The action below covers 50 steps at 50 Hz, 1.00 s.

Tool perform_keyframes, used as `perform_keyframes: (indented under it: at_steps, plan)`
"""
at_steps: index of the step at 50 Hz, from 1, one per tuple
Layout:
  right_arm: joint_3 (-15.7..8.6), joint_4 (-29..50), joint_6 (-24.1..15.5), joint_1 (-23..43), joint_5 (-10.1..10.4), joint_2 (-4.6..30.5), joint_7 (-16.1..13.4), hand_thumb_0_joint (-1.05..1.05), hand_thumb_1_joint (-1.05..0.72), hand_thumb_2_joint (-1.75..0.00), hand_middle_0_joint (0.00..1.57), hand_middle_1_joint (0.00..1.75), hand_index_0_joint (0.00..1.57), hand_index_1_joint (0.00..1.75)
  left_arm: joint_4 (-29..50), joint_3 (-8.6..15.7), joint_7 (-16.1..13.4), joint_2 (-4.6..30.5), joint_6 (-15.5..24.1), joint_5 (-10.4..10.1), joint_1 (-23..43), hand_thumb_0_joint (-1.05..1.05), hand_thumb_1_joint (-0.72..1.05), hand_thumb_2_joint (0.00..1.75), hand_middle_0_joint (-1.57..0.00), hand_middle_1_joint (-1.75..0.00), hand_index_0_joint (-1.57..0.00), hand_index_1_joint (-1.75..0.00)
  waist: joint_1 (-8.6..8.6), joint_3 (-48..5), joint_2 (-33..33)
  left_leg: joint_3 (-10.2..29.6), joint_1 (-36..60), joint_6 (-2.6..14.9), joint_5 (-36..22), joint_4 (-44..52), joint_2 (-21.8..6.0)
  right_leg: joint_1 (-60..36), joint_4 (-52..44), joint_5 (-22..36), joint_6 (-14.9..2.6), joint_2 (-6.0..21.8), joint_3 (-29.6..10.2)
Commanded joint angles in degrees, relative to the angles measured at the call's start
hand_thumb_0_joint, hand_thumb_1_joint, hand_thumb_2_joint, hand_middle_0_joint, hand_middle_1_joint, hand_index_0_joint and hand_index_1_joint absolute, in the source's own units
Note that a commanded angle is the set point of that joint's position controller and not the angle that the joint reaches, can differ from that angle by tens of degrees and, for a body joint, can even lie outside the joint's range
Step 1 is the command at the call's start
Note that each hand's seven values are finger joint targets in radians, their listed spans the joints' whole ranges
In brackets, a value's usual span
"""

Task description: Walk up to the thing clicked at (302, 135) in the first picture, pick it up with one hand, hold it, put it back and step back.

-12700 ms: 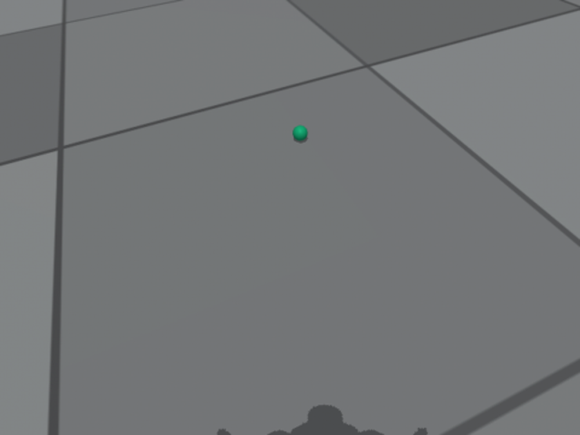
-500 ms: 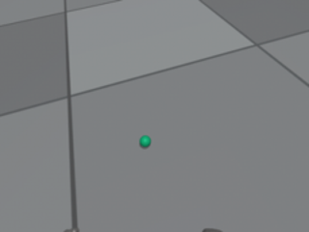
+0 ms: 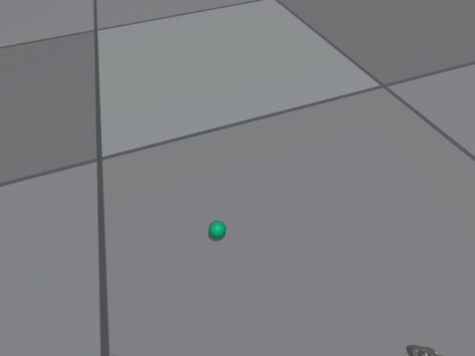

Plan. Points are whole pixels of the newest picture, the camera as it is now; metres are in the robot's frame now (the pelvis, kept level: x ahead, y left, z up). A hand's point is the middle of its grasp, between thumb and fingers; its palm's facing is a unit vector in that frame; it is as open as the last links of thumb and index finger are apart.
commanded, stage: stand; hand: left
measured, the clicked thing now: (217, 229) +0.76 +0.19 -0.74
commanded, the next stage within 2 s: walk up in 0.92 s
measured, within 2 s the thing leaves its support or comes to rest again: neither
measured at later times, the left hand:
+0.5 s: hand out of the picture +0.07 +0.23 -0.15, palm faces -0.02 -0.94 -0.34, open 7.3 cm
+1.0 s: hand out of the picture +0.07 +0.24 -0.15, palm faces -0.01 -0.94 -0.33, open 7.3 cm
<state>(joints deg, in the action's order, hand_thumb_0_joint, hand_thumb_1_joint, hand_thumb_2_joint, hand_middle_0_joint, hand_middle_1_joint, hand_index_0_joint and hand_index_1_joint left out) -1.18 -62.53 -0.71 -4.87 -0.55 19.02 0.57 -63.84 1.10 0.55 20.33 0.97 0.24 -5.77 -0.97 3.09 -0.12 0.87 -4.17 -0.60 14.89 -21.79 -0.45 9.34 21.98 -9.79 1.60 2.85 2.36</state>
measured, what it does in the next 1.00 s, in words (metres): stands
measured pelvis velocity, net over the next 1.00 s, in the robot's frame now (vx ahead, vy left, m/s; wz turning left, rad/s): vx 0.00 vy -0.02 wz -0.01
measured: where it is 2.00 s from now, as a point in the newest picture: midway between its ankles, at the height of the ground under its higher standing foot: (246, 333)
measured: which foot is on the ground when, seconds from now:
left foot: down 0.00-0.98, up 1.00-1.00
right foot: down 0.00-1.00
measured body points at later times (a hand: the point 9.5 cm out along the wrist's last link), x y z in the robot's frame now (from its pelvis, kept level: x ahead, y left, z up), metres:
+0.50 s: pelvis -0.01 -0.02 +0.00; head -0.01 -0.03 +0.45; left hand +0.07 +0.28 -0.12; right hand +0.06 -0.33 -0.13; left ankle -0.03 +0.13 -0.74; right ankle +0.02 -0.14 -0.74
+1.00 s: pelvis +0.00 -0.02 +0.00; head -0.01 -0.02 +0.45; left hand +0.07 +0.29 -0.12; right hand +0.05 -0.32 -0.13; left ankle -0.04 +0.12 -0.74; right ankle +0.02 -0.14 -0.74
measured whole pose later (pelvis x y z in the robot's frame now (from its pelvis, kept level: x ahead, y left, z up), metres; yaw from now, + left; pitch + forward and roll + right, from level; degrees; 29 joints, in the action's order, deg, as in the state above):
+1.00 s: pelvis +0.00 -0.02 +0.00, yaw -1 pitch -2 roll +0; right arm -1.5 -62.4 -0.4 -11.1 -1.9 21.0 2.2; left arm -62.5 1.8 2.4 20.2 1.5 1.2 -8.7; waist -0.3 1.2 -1.2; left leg 0.6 -7.2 0.9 25.2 -28.0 -2.5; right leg 10.9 24.1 -15.5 -1.4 0.4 2.2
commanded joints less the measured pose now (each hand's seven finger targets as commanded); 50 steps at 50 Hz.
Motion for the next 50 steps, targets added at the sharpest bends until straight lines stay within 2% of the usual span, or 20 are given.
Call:
perform_keyframes:
  at_steps: [1,3,12,16,18,23,26,28,30,31,37,43,45,46,47,48,49,50]
  plan:
    - [-2.5,2.9,-1.3,1.6,0.3,12.9,-0.9,0.0,-0.9,-0.9,0.2,0.3,0.2,0.3,3.1,1.6,-1.0,11.4,1.5,0.0,2.8,0.0,0.9,0.9,-0.2,-0.3,-0.2,-0.3,1.16,-5.9,0.1,4.1,-0.1,1.66,-19.8,4.8,-7.1,-5.6,-2.1,17.1,-2.57,5.1,-5.1]
    - [-2.4,2.9,-1.2,1.8,0.3,12.7,-0.8,0.0,-0.9,-0.9,0.2,0.3,0.2,0.3,3.0,1.5,-1.0,11.7,1.6,0.1,2.7,0.0,0.9,0.9,-0.2,-0.3,-0.2,-0.3,1.24,-6.8,0.3,3.7,0.6,1.53,-20.4,5.2,-7.2,-6.1,-2.1,17.8,-2.59,5.3,-5.0]
    - [-1.8,2.1,-0.9,2.9,0.2,12.5,-0.7,0.0,-0.9,-0.9,0.2,0.3,0.2,0.3,2.4,1.2,-1.0,12.0,1.6,0.4,2.8,0.0,0.9,0.9,-0.2,-0.3,-0.2,-0.3,0.95,-5.7,0.6,3.3,0.0,0.98,-14.6,6.7,-7.1,-5.2,-4.4,13.7,-2.56,5.4,-5.5]
    - [-1.7,1.5,-0.7,2.3,0.2,12.4,-0.5,0.0,-0.9,-0.9,0.2,0.3,0.2,0.3,2.3,1.0,-1.0,12.3,1.6,0.3,2.8,0.0,0.9,0.9,-0.2,-0.3,-0.2,-0.3,0.86,-4.4,0.9,3.3,-1.3,0.78,-10.0,7.5,-6.8,-4.4,-5.7,8.9,-2.58,5.3,-6.0]
    - [-1.7,1.5,-0.7,2.2,0.1,12.6,-0.5,0.0,-0.9,-0.9,0.2,0.3,0.2,0.3,2.3,1.2,-1.0,12.6,1.6,0.3,3.1,0.0,0.9,0.9,-0.2,-0.3,-0.2,-0.3,0.94,-4.5,0.6,3.3,-2.3,0.82,-9.2,7.5,-6.7,-5.1,-5.7,8.6,-2.66,5.3,-6.2]
    - [-1.5,1.1,-0.6,1.0,0.0,12.2,-0.3,0.0,-0.9,-0.9,0.2,0.3,0.2,0.3,2.4,1.2,-0.9,13.1,1.5,0.4,3.2,0.0,0.9,0.9,-0.2,-0.3,-0.2,-0.3,0.86,-2.6,0.9,3.0,-3.6,0.99,-3.9,7.3,-6.3,-2.5,-7.8,-0.5,-2.71,5.5,-7.5]
    - [-1.5,0.9,-0.5,0.2,0.0,12.6,-0.2,0.0,-0.9,-0.9,0.2,0.3,0.2,0.3,2.4,1.2,-0.8,13.2,1.4,0.5,3.2,0.0,0.9,0.9,-0.2,-0.3,-0.2,-0.3,0.94,-1.7,0.9,3.1,-4.1,1.17,-2.7,7.1,-6.3,-1.3,-8.7,-3.5,-2.78,5.4,-8.0]
    - [-1.6,0.9,-0.6,-0.5,-0.1,12.6,-0.2,0.0,-0.9,-0.9,0.2,0.3,0.2,0.3,2.5,1.2,-0.8,13.1,1.4,0.4,3.2,0.0,0.9,0.9,-0.2,-0.3,-0.2,-0.3,0.98,-2.7,1.3,3.3,-4.2,1.25,-3.7,7.1,-6.3,-2.4,-8.5,-2.8,-2.84,5.2,-7.9]
    - [-1.4,0.8,-0.6,-1.1,-0.3,12.3,-0.1,0.0,-0.9,-0.9,0.2,0.3,0.2,0.3,2.5,1.3,-0.7,13.4,1.4,0.4,3.4,0.0,0.9,0.9,-0.2,-0.3,-0.2,-0.3,0.82,-1.7,2.2,3.0,-5.7,1.19,-1.8,6.9,-5.8,-2.0,-9.6,-6.6,-2.68,5.3,-8.5]
    - [-1.6,0.9,-0.7,-1.6,-0.3,12.6,-0.3,0.0,-0.9,-0.9,0.2,0.3,0.2,0.3,2.6,1.4,-0.6,13.4,1.3,0.3,3.7,0.0,0.9,0.9,-0.2,-0.3,-0.2,-0.3,1.25,-3.1,1.2,3.1,-4.1,1.33,-2.8,7.1,-6.4,-2.0,-8.6,-5.2,-2.99,5.4,-8.5]
    - [-1.4,0.8,-1.0,-1.8,-0.3,12.8,-0.5,0.0,-0.9,-0.9,0.2,0.3,0.2,0.3,2.6,1.2,-0.4,13.0,1.0,0.1,2.8,0.0,0.9,0.9,-0.2,-0.3,-0.2,-0.3,0.59,-3.0,-0.8,3.9,-4.9,1.15,-4.1,7.9,-6.9,-2.7,-6.4,-1.4,-3.14,4.6,-7.2]
    - [-1.3,0.9,-1.1,-1.7,-0.1,13.3,-0.7,0.0,-0.9,-0.9,0.2,0.3,0.2,0.3,2.5,0.8,-0.4,12.6,1.2,0.2,2.4,0.0,0.9,0.9,-0.2,-0.3,-0.2,-0.3,0.78,-5.0,-0.4,3.6,-3.5,1.14,-9.2,7.2,-7.3,-4.5,-4.3,7.3,-3.34,4.8,-6.6]
    - [-1.1,0.6,-1.1,-2.0,-0.1,13.1,-0.8,0.0,-0.9,-0.9,0.2,0.3,0.2,0.3,2.4,0.8,-0.5,12.8,1.2,0.1,2.7,0.0,0.9,0.9,-0.2,-0.3,-0.2,-0.3,0.81,-4.9,-0.1,3.6,-3.4,1.05,-9.8,7.3,-7.4,-4.8,-4.2,8.5,-3.22,4.7,-6.5]
    - [-3.7,3.9,-1.5,-5.0,-1.0,16.9,0.4,0.0,-0.9,-0.9,0.2,0.3,0.2,0.3,4.4,4.0,0.5,15.9,1.6,0.6,-2.8,0.0,0.9,0.9,-0.2,-0.3,-0.2,-0.3,0.09,-9.2,-1.2,1.5,-3.1,4.5,15.0,1.3,-4.1,-6.5,-1.6,-17.7,-5.04,1.1,-6.0]
    - [-4.1,4.2,-1.3,-5.2,-1.6,17.1,0.9,0.0,-0.9,-0.9,0.2,0.3,0.2,0.3,3.8,4.6,0.7,16.7,1.6,1.3,-5.3,0.0,0.9,0.9,-0.2,-0.3,-0.2,-0.3,-0.95,-5.7,-0.8,2.4,-10.3,5.34,24.4,-1.1,-4.3,-5.7,-2.1,-28.3,-6.42,3.1,-9.7]
    - [-4.0,5.0,-0.9,-4.1,-1.8,16.5,1.2,0.0,-0.9,-0.9,0.2,0.3,0.2,0.3,3.5,5.4,0.8,17.7,1.6,1.5,-6.8,0.0,0.9,0.9,-0.2,-0.3,-0.2,-0.3,-2.08,-0.2,1.6,0.5,-19.4,4.52,27.1,-4.9,-2.1,-5.9,-5.9,-35.7,-7.25,5.2,-14.7]
    - [-4.0,6.2,-0.5,-2.6,-1.9,14.5,1.5,0.0,-0.9,-0.9,0.2,0.3,0.2,0.3,4.1,6.1,0.9,19.1,1.7,1.7,-7.0,0.0,0.9,0.9,-0.2,-0.3,-0.2,-0.3,-2.51,3.3,8.5,-3.9,-23.9,3.45,19.8,-15.9,-0.2,-4.2,-12.8,-40.2,-9.75,11.7,-22.4]
    - [-4.3,7.4,-0.4,-1.9,-2.3,14.6,1.7,0.0,-0.9,-0.9,0.2,0.3,0.2,0.3,5.3,6.8,0.7,19.8,2.0,1.8,-7.6,0.0,0.9,0.9,-0.2,-0.3,-0.2,-0.3,-3.08,5.4,9.6,-1.1,-28.2,2.87,16.4,-24.0,-2.3,-4.0,-16.3,-39.7,-13.59,17.2,-28.6]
